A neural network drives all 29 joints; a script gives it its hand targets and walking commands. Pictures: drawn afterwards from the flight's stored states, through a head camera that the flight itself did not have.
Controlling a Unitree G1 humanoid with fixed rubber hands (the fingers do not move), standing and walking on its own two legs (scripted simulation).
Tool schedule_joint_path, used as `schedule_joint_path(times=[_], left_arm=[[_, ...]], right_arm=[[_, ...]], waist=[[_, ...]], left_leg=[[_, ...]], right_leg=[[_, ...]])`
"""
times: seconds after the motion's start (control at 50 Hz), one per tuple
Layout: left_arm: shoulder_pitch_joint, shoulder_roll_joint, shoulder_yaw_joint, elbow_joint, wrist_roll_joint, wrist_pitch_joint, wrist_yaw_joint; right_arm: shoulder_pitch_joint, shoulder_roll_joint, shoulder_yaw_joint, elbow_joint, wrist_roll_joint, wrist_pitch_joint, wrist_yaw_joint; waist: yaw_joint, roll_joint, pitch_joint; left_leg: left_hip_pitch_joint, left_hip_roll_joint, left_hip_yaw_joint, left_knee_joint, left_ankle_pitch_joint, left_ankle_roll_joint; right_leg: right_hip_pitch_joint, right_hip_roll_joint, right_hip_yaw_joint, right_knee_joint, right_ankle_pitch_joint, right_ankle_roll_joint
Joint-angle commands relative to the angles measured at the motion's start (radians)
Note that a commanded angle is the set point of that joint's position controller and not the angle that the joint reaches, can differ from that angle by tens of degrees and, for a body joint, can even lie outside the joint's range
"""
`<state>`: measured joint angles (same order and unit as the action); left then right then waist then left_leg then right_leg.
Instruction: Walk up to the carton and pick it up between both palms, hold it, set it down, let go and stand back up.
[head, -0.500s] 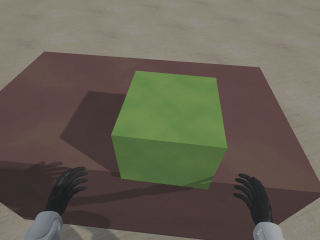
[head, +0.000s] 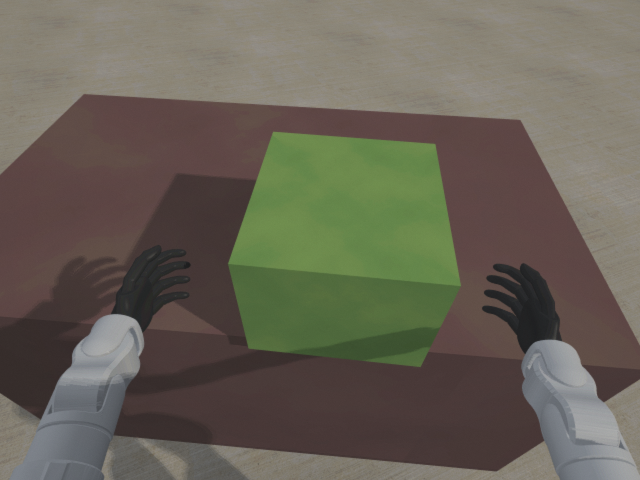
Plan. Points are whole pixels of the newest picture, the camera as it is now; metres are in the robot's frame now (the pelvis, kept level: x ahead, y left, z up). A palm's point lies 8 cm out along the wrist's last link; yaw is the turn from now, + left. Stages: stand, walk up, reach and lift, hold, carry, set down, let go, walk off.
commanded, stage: reach and lift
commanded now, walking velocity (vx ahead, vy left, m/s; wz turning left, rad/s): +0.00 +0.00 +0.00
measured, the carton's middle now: (343, 244) +0.48 +0.00 +0.01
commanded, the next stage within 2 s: none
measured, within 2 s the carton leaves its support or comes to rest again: neither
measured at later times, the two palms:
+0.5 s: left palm (129, 263) +0.34 +0.28 +0.10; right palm (526, 287) +0.34 -0.22 +0.09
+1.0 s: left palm (141, 170) +0.44 +0.27 +0.17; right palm (514, 199) +0.43 -0.20 +0.16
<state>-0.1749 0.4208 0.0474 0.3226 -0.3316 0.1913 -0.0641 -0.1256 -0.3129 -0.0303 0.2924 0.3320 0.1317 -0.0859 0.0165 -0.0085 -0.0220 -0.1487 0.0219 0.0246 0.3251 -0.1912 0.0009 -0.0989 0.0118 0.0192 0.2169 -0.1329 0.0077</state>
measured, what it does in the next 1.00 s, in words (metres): stands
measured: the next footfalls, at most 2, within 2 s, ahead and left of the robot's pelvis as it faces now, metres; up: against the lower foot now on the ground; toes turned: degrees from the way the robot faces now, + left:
none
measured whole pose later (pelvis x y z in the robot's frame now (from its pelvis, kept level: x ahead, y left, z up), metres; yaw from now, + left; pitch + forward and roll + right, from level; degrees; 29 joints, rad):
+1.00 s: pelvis -0.01 +0.01 +0.00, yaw +0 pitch +11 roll -1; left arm -1.00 0.57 -0.09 0.94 -0.49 0.36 0.00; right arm -0.95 -0.37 0.00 0.84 0.32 0.36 -0.08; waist -0.02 0.00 -0.12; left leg -0.39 0.00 0.03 0.36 -0.16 0.02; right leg -0.36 -0.01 0.03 0.30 -0.13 0.03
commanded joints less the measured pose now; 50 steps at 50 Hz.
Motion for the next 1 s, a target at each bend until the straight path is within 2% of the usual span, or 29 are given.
schedule_joint_path(times=[0.0, 0.06, 0.14, 0.26, 0.32, 0.42, 0.58, 0.66, 0.78, 0.88, 0.98], left_arm=[[-0.338, 0.215, 0.052, -0.100, -0.029, -0.002, 0.023], [-0.371, 0.224, 0.067, -0.096, -0.038, 0.007, 0.020], [-0.397, 0.228, 0.090, -0.094, -0.039, -0.012, 0.008], [-0.437, 0.217, 0.092, -0.055, -0.034, -0.032, -0.005], [-0.455, 0.204, 0.082, -0.012, -0.037, -0.009, -0.013], [-0.515, 0.203, 0.078, 0.015, -0.036, 0.031, -0.014], [-0.739, 0.241, 0.043, 0.029, -0.065, -0.001, 0.039], [-0.890, 0.276, 0.005, 0.094, -0.094, -0.002, 0.073], [-1.071, 0.323, -0.046, 0.304, -0.133, 0.079, 0.088], [-1.195, 0.360, -0.076, 0.468, -0.158, 0.130, 0.075], [-1.242, 0.383, -0.082, 0.517, -0.151, 0.127, 0.033]], right_arm=[[-0.320, -0.173, 0.010, -0.128, 0.052, 0.016, 0.004], [-0.344, -0.176, 0.014, -0.117, 0.073, 0.034, 0.003], [-0.402, -0.206, -0.004, -0.152, 0.060, 0.019, -0.006], [-0.439, -0.211, -0.014, -0.115, 0.045, 0.001, -0.020], [-0.455, -0.206, -0.013, -0.061, 0.044, 0.018, -0.022], [-0.514, -0.205, -0.019, -0.013, 0.044, 0.047, -0.016], [-0.730, -0.219, -0.043, 0.002, 0.030, 0.031, 0.016], [-0.874, -0.226, -0.053, 0.080, 0.008, 0.044, 0.026], [-1.079, -0.212, -0.038, 0.265, -0.017, 0.126, 0.016], [-1.226, -0.218, -0.019, 0.377, -0.022, 0.187, 0.005], [-1.267, -0.228, -0.007, 0.431, 0.009, 0.194, -0.001]], waist=[[0.019, 0.041, -0.276], [0.013, 0.016, -0.312], [0.002, 0.003, -0.398], [-0.001, 0.023, -0.412], [-0.012, 0.032, -0.362], [-0.008, 0.036, -0.321], [0.005, 0.043, -0.474], [-0.004, 0.051, -0.527], [-0.018, 0.035, -0.513], [-0.031, 0.015, -0.542], [-0.039, 0.067, -0.638]], left_leg=[[0.075, -0.033, 0.002, -0.037, 0.287, 0.000], [0.098, -0.031, -0.006, -0.035, 0.352, 0.006], [0.156, -0.033, -0.018, -0.021, 0.483, -0.003], [0.183, -0.037, -0.017, -0.011, 0.579, -0.025], [0.183, -0.037, -0.018, -0.018, 0.554, -0.032], [0.180, -0.033, -0.018, -0.025, 0.513, -0.042], [0.163, -0.026, -0.021, 0.002, 0.451, -0.026], [0.125, -0.028, -0.018, 0.028, 0.358, -0.010], [0.069, -0.032, -0.025, 0.058, 0.275, 0.004], [0.051, -0.035, -0.029, 0.070, 0.348, -0.009], [0.109, -0.042, -0.030, 0.069, 0.565, -0.049]], right_leg=[[0.021, -0.011, 0.036, 0.009, 0.093, -0.005], [0.030, -0.010, 0.043, 0.012, 0.156, 0.000], [0.047, -0.004, 0.048, 0.009, 0.266, 0.003], [0.050, 0.004, 0.045, -0.006, 0.314, -0.011], [0.027, 0.005, 0.044, -0.024, 0.283, -0.014], [-0.007, 0.010, 0.041, -0.038, 0.227, -0.019], [-0.081, 0.008, 0.031, 0.008, 0.134, -0.020], [-0.153, 0.002, 0.021, 0.045, 0.064, -0.012], [-0.209, 0.006, 0.010, 0.075, 0.025, 0.011], [-0.173, 0.019, 0.009, 0.074, 0.119, 0.029], [-0.111, 0.026, 0.018, 0.043, 0.319, 0.027]])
